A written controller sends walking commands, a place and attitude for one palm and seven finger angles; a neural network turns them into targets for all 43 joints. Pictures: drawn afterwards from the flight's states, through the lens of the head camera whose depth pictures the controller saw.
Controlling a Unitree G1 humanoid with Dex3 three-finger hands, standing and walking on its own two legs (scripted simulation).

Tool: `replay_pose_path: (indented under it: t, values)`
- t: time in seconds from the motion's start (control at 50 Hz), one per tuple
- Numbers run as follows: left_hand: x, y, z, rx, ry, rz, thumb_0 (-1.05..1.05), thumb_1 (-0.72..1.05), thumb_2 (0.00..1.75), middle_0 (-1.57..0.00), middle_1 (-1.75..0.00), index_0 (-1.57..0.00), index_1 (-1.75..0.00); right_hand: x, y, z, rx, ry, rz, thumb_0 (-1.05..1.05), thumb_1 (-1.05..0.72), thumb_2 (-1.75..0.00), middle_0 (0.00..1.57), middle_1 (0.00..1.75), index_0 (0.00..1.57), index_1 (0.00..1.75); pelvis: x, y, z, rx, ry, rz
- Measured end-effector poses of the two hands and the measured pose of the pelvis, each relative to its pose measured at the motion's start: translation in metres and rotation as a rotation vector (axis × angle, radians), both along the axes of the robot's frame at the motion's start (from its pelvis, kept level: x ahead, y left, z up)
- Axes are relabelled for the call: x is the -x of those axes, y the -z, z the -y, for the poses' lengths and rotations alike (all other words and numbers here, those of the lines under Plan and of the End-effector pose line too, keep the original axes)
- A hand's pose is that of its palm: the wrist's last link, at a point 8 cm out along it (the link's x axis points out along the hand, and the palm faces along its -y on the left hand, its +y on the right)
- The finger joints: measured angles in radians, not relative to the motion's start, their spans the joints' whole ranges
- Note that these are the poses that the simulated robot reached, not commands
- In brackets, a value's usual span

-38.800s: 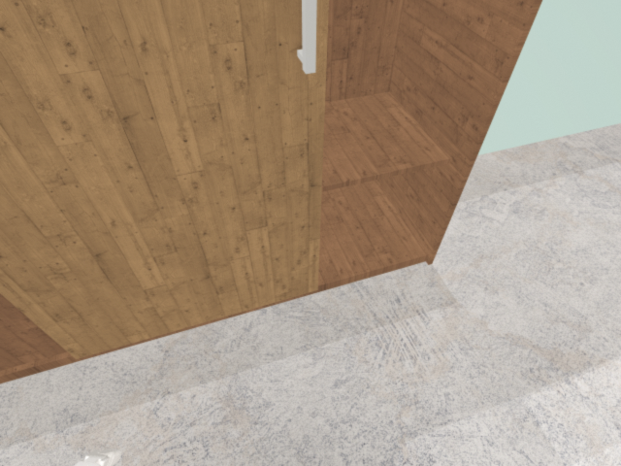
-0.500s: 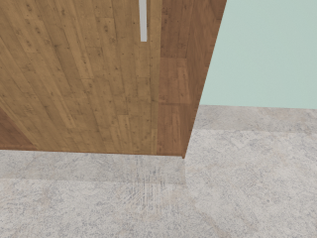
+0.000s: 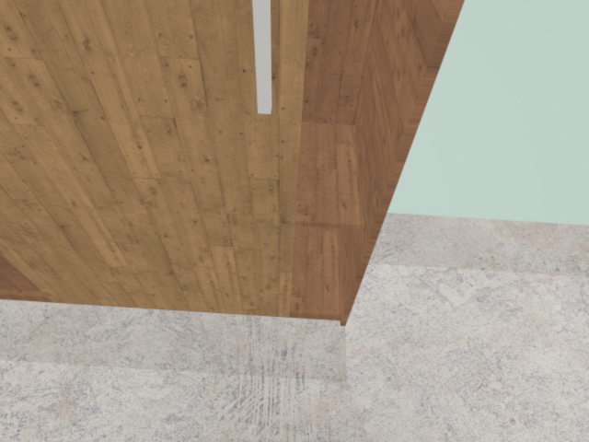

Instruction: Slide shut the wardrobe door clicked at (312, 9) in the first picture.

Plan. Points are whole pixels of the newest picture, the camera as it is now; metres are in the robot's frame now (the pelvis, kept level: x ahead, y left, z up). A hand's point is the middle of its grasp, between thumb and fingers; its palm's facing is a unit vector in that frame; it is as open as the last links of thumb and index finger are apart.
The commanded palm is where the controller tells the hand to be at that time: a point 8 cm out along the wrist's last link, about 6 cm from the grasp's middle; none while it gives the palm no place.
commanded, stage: come to a stop and stand still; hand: left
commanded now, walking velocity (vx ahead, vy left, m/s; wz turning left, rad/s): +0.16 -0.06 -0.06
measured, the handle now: (264, 27) +0.57 +0.09 +0.27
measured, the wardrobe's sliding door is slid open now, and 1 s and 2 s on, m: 0.18 0.18 0.18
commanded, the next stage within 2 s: look again from close up in 1.54 s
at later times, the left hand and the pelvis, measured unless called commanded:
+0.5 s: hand (165, 411) +0.19 +0.22 -0.18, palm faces -0.05 -0.97 -0.25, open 7.3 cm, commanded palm none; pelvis +0.10 +0.02 +0.00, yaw -4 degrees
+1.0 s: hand (170, 434) +0.16 +0.20 -0.17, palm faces -0.04 -0.97 -0.25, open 7.4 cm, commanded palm none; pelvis +0.09 +0.00 +0.00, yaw -2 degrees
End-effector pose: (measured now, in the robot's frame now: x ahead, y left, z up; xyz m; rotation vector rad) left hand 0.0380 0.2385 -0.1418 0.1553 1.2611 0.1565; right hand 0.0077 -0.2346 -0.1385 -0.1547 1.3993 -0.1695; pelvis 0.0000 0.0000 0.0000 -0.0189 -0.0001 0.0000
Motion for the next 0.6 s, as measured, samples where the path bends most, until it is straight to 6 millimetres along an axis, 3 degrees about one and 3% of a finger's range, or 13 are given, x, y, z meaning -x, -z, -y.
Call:
replay_pose_path:
  t: [0.12,0.24,0.32,0.42,0.5,0.6]
  values:
    - [-0.041,0.014,0.003,0.028,0.052,-0.088,0.00,0.91,0.90,-0.20,-0.30,-0.20,-0.30,-0.056,-0.008,0.001,0.056,0.029,0.122,0.00,-0.91,-0.90,0.20,0.30,0.20,0.30,-0.044,0.003,-0.005,-0.005,0.059,0.007]
    - [-0.100,0.001,0.010,0.000,0.059,-0.042,0.01,0.91,0.90,-0.20,-0.30,-0.20,-0.30,-0.072,-0.005,0.000,0.020,0.057,0.032,0.00,-0.91,-0.90,0.20,0.30,0.20,0.30,-0.076,-0.004,0.007,-0.034,0.041,0.011]
    - [-0.128,-0.010,0.008,-0.034,0.066,-0.005,0.01,0.91,0.90,-0.21,-0.30,-0.20,-0.30,-0.085,-0.005,0.006,0.013,0.082,-0.008,0.00,-0.91,-0.89,0.20,0.30,0.20,0.30,-0.087,-0.009,0.008,-0.040,0.037,-0.009]
    - [-0.140,-0.013,-0.007,-0.054,0.064,-0.015,0.00,0.91,0.90,-0.21,-0.30,-0.20,-0.30,-0.113,-0.013,0.012,0.049,0.071,0.013,0.00,-0.91,-0.89,0.20,0.30,0.20,0.30,-0.092,-0.013,-0.004,-0.040,0.053,-0.015]
    - [-0.147,0.000,-0.027,-0.052,0.076,-0.034,0.00,0.91,0.90,-0.21,-0.30,-0.20,-0.30,-0.135,-0.014,0.011,0.092,0.049,0.082,0.00,-0.91,-0.90,0.20,0.30,0.20,0.30,-0.098,-0.003,-0.020,-0.002,0.066,-0.015]
    - [-0.150,0.002,-0.046,-0.072,0.079,-0.047,0.01,0.91,0.90,-0.21,-0.30,-0.20,-0.30,-0.140,-0.020,0.002,0.118,0.010,0.100,0.00,-0.91,-0.89,0.20,0.30,0.20,0.30,-0.097,-0.003,-0.025,0.000,0.068,-0.013]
